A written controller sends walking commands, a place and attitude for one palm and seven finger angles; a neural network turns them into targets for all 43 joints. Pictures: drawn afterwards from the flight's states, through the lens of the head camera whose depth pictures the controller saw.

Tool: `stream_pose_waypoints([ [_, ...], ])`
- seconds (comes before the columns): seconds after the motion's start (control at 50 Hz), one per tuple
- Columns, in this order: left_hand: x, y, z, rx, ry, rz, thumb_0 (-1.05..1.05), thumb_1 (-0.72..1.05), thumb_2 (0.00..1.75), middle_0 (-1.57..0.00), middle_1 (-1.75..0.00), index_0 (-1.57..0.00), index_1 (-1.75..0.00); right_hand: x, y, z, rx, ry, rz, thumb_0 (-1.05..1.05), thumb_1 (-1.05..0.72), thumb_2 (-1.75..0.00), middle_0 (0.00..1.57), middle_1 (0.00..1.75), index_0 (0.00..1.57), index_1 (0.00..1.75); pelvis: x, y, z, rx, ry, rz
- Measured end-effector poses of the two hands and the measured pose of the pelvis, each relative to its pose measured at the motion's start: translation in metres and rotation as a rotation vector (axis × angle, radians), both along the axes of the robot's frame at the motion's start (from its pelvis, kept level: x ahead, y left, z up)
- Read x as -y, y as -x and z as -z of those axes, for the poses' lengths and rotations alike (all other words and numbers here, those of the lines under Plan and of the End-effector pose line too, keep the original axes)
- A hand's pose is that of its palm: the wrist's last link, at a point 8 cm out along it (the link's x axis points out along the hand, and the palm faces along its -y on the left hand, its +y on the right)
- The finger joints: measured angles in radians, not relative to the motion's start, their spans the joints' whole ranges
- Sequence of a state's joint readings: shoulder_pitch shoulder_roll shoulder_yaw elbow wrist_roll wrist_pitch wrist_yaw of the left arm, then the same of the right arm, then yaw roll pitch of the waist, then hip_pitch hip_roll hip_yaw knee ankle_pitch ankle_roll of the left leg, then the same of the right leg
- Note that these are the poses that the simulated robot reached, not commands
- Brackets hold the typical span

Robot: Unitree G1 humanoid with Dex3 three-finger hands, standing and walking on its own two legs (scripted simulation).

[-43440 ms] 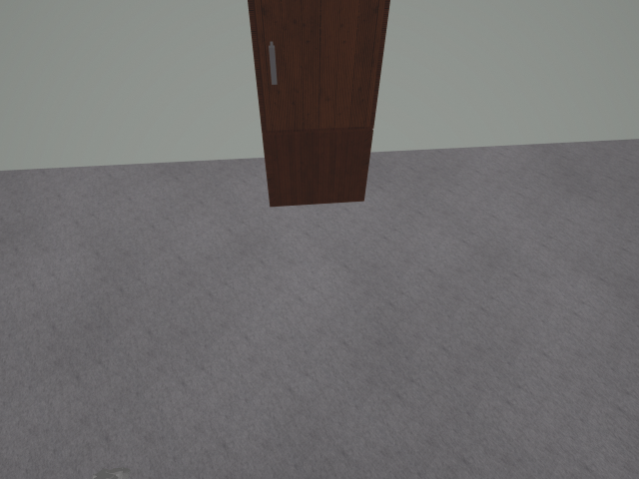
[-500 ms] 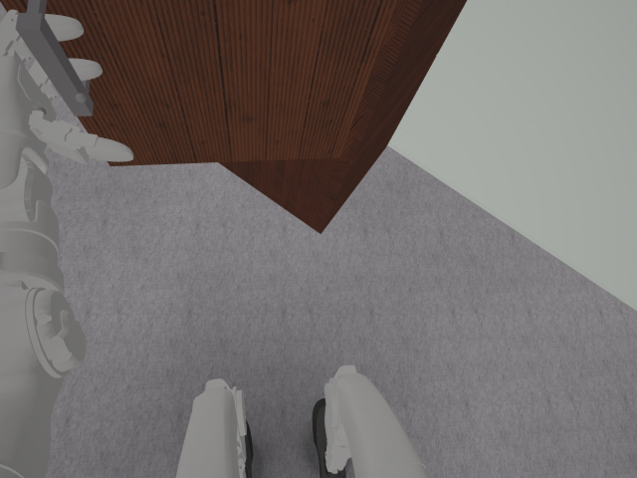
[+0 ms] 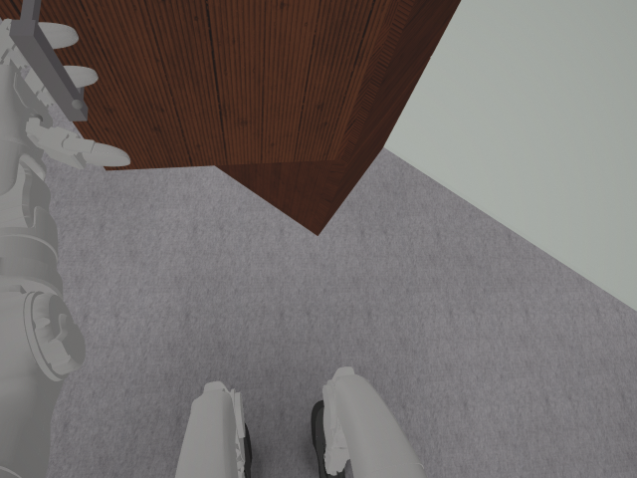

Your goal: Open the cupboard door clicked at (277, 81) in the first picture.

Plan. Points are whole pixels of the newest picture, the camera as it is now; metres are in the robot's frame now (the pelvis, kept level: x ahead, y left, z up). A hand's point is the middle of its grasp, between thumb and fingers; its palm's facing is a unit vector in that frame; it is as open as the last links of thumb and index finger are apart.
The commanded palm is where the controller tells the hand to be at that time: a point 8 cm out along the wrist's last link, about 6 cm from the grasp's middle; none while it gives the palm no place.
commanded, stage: close the thumb around the handle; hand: left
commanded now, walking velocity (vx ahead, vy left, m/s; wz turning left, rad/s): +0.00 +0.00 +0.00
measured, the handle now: (56, 61) +0.58 +0.25 +0.06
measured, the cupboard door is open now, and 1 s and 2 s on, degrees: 42 42 80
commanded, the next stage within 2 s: pull the door open along its arc in 0.80 s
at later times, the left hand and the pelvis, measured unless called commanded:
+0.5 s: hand (74, 99) +0.54 +0.23 +0.05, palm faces +0.06 -1.00 -0.01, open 9.5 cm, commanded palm +0.52 +0.25 +0.05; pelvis +0.00 +0.01 +0.00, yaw +0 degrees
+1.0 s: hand (82, 105) +0.53 +0.22 +0.05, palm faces +0.07 -1.00 -0.01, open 5.5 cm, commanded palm +0.50 +0.25 +0.05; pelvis +0.01 +0.00 +0.01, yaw +0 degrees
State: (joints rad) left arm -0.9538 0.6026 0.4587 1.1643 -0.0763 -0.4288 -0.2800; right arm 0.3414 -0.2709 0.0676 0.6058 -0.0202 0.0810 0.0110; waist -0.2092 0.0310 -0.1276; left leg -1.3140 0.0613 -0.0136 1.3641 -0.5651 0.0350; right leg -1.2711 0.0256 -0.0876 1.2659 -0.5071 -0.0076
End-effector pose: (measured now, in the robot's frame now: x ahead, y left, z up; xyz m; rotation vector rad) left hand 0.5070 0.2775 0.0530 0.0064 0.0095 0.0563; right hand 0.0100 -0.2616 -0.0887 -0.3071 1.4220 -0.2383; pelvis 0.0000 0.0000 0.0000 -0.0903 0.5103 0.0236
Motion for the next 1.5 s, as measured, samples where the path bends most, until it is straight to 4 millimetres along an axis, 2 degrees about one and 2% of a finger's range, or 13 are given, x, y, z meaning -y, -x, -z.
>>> stream_pose_waypoints([
  [0.18,-0.003,-0.002,0.000,-0.001,0.008,0.003,-0.01,-0.48,0.31,-0.32,-1.20,-0.30,-1.20,-0.002,-0.002,0.000,0.003,0.009,-0.011,0.01,-0.91,-0.90,0.21,0.30,0.21,0.30,-0.003,0.001,0.002,-0.003,0.005,-0.004],
  [0.28,-0.004,-0.004,0.000,0.001,0.001,0.006,-0.01,-0.36,0.36,-0.33,-1.22,-0.31,-1.21,-0.004,-0.001,0.001,0.001,0.010,-0.013,0.00,-0.91,-0.90,0.21,0.30,0.21,0.30,-0.004,0.002,0.003,-0.007,0.007,-0.006],
  [0.42,-0.004,-0.005,0.000,-0.001,0.007,-0.001,0.00,-0.06,0.49,-0.33,-1.24,-0.33,-1.25,-0.008,0.003,0.001,-0.015,0.002,-0.012,0.00,-0.91,-0.90,0.21,0.30,0.21,0.30,-0.006,0.002,0.002,-0.008,0.008,-0.007],
  [0.66,0.000,-0.002,0.000,-0.004,0.001,0.006,0.01,0.59,0.76,-0.36,-1.31,-0.38,-1.31,-0.010,0.005,-0.002,-0.023,-0.009,0.003,0.01,-0.91,-0.90,0.21,0.30,0.21,0.30,-0.007,-0.001,-0.002,-0.002,0.007,-0.003],
  [0.76,0.004,-0.001,-0.001,-0.007,-0.002,0.005,0.01,0.77,0.84,-0.37,-1.33,-0.39,-1.33,-0.009,0.003,-0.003,-0.020,-0.011,0.000,0.01,-0.91,-0.90,0.21,0.30,0.21,0.30,-0.007,-0.002,-0.004,0.003,0.005,-0.006],
  [1.06,0.006,0.004,-0.001,-0.004,-0.009,-0.005,0.01,0.78,0.82,-0.37,-1.34,-0.36,-1.35,-0.003,-0.009,-0.002,0.005,-0.017,0.004,0.01,-0.91,-0.90,0.21,0.30,0.21,0.30,-0.001,-0.006,-0.006,0.010,-0.005,0.001],
  [1.16,0.008,0.017,-0.001,-0.001,-0.009,0.004,0.01,0.78,0.80,-0.37,-1.34,-0.36,-1.35,-0.003,-0.018,-0.004,0.025,-0.035,0.013,0.01,-0.91,-0.90,0.21,0.30,0.21,0.30,-0.001,-0.010,-0.011,0.021,-0.014,0.008],
  [1.26,0.013,0.043,-0.001,-0.001,-0.009,0.018,0.01,0.76,0.77,-0.37,-1.34,-0.35,-1.35,-0.005,-0.036,-0.009,0.077,-0.060,0.016,0.01,-0.91,-0.90,0.21,0.30,0.21,0.30,-0.001,-0.017,-0.020,0.040,-0.025,0.014],
  [1.36,0.024,0.079,-0.001,-0.001,0.005,0.026,0.01,0.74,0.75,-0.37,-1.34,-0.35,-1.35,-0.008,-0.068,-0.017,0.168,-0.079,-0.010,0.01,-0.91,-0.90,0.21,0.30,0.21,0.30,0.000,-0.023,-0.029,0.066,-0.034,0.015],
  [1.5,0.057,0.128,0.002,0.029,0.076,-0.231,0.02,0.72,0.75,-0.37,-1.33,-0.37,-1.32,-0.015,-0.122,-0.022,0.316,-0.109,-0.117,0.01,-0.91,-0.90,0.20,0.30,0.20,0.30,0.002,-0.024,-0.032,0.095,-0.050,0.011],
])
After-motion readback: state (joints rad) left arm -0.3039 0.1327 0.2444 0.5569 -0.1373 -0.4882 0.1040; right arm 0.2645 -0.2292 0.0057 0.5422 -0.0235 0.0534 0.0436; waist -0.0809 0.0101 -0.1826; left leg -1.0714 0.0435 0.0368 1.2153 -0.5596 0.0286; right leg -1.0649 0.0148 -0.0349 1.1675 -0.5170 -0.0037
